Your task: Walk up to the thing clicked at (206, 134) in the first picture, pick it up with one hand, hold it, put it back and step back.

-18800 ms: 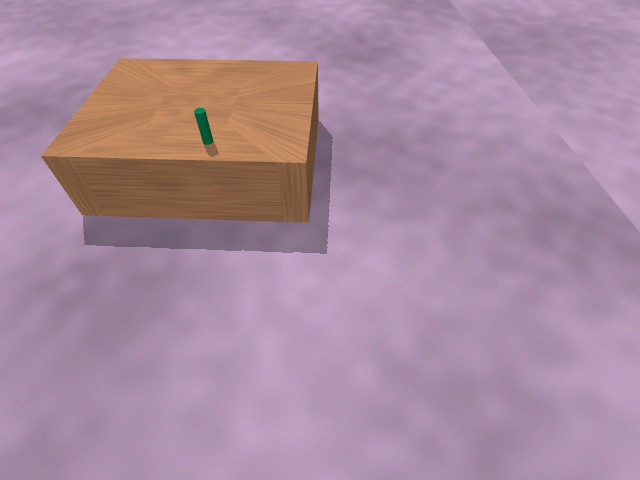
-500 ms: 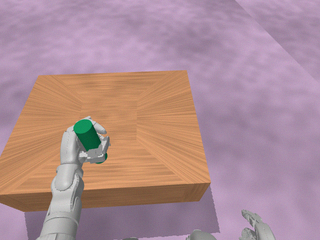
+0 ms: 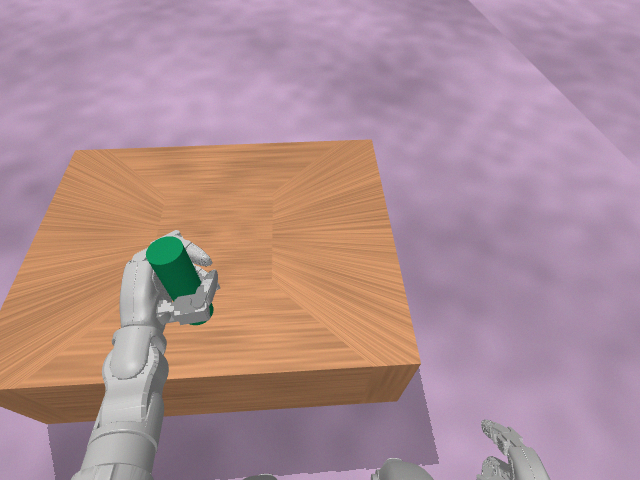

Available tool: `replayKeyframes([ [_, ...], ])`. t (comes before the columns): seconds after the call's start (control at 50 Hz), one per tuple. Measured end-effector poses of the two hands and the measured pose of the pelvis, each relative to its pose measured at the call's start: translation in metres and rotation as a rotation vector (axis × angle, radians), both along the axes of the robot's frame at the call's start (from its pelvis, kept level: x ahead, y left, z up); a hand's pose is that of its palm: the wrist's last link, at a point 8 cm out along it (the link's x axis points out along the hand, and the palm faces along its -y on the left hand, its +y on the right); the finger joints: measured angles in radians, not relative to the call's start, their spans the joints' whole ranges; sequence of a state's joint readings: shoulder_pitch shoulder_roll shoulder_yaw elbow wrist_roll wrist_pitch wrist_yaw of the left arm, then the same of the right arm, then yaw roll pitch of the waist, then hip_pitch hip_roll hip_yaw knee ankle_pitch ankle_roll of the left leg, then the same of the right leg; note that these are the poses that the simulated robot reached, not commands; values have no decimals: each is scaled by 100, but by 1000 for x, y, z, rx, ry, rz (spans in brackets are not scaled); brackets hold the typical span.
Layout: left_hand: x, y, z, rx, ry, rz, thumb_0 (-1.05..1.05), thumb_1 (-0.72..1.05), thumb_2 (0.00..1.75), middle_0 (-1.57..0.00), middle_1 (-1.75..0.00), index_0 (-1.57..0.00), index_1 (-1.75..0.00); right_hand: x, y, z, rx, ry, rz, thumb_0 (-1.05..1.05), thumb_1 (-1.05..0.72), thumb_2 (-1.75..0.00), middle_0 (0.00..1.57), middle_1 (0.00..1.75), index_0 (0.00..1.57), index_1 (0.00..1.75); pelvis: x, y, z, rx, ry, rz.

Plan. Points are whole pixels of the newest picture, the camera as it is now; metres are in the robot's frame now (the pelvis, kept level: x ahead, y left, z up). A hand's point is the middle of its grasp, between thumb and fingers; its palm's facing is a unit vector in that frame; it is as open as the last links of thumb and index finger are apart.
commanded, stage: hold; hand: left
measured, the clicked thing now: (183, 284) +0.34 +0.18 +0.05
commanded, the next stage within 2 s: crouch in 0.34 s
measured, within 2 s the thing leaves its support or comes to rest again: neither
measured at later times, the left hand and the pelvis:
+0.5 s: hand (193, 286) +0.33 +0.17 +0.05, palm faces +0.08 -1.00 -0.02, open 5.4 cm; pelvis +0.00 +0.00 +0.00, yaw +0 degrees
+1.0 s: hand (217, 293) +0.40 +0.18 -0.09, palm faces +0.07 -1.00 -0.02, open 5.4 cm; pelvis -0.03 +0.00 -0.10, yaw +0 degrees
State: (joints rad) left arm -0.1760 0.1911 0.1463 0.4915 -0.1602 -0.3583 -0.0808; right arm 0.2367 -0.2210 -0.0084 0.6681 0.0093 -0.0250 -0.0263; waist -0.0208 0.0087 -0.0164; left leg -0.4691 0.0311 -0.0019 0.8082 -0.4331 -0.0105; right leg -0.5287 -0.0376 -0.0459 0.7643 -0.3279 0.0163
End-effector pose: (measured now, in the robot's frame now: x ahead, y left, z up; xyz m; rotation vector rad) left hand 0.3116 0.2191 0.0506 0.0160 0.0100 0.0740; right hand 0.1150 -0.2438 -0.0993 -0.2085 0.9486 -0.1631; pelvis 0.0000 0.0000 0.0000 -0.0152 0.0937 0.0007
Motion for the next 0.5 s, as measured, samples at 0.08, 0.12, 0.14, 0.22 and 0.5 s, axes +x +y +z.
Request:
replayKeyframes([
  [0.08, -2, -1, 1, 10, 0, -12, 0, 10, 122, -102, -124, -101, -121, 0, -1, 0, 1, -3, 3, 1, -90, -90, 20, 30, 21, 30, 0, 0, 0, 0, -2, 0],
  [0.12, -3, -1, 2, 6, -4, -8, 0, 10, 122, -102, -124, -101, -121, 1, -1, 1, 1, -5, 3, 1, -90, -90, 20, 30, 21, 30, 0, 0, 0, 0, -5, 1],
  [0.14, -3, -1, 2, 4, -5, -4, 0, 10, 122, -102, -124, -101, -121, 1, -1, 1, 1, -5, 4, 1, -90, -90, 20, 30, 21, 30, 0, 0, 1, 0, -5, 1],
  [0.22, -4, 0, 1, 3, -2, 3, 0, 10, 122, -101, -124, -101, -121, 1, -1, 1, -2, -10, 3, 1, -90, -90, 20, 30, 21, 30, -1, -1, 1, 0, -5, 2],
  [0.5, -2, 2, 1, 6, -6, 4, 0, 10, 122, -101, -124, -101, -121, 0, 0, 0, -1, -9, 8, 1, -90, -90, 20, 30, 21, 30, -3, 0, -1, 0, -3, 2],
])
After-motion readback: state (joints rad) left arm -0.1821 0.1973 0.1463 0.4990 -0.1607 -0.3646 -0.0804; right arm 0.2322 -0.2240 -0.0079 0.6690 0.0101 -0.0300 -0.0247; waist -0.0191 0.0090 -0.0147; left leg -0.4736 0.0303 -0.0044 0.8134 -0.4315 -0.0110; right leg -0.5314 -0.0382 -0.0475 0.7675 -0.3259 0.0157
